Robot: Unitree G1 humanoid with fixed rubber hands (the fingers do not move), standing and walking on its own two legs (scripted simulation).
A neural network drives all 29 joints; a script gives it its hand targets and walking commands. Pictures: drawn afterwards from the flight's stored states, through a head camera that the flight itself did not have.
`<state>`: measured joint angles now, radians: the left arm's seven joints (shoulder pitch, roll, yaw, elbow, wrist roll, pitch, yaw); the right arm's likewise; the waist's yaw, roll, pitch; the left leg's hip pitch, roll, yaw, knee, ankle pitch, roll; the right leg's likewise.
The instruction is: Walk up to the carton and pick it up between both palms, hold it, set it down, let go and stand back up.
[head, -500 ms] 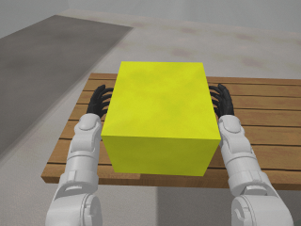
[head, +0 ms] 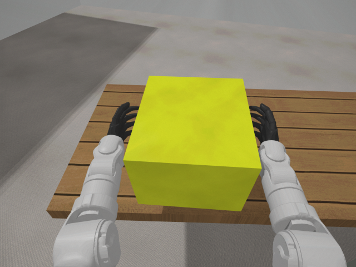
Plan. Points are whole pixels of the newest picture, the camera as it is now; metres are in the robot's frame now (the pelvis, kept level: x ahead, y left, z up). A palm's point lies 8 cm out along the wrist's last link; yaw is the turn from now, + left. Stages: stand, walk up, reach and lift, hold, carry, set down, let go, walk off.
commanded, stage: set down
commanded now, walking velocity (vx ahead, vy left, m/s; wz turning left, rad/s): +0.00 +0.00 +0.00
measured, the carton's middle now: (192, 139) +0.43 -0.03 +0.07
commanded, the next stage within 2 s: none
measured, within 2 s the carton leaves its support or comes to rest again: neither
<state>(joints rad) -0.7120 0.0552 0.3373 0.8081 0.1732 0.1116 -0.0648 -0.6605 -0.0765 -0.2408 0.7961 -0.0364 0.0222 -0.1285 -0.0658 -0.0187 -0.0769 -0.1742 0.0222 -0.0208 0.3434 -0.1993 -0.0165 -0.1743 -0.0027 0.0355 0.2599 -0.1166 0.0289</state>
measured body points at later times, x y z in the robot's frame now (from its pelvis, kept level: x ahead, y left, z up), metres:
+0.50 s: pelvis +0.01 +0.00 +0.00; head +0.00 +0.02 +0.45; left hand +0.43 +0.14 +0.10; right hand +0.39 -0.21 +0.11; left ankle -0.01 +0.12 -0.75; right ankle +0.01 -0.14 -0.75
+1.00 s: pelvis +0.02 +0.00 +0.00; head +0.03 +0.02 +0.45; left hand +0.45 +0.15 +0.09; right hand +0.40 -0.20 +0.09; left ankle -0.01 +0.12 -0.75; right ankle +0.01 -0.14 -0.75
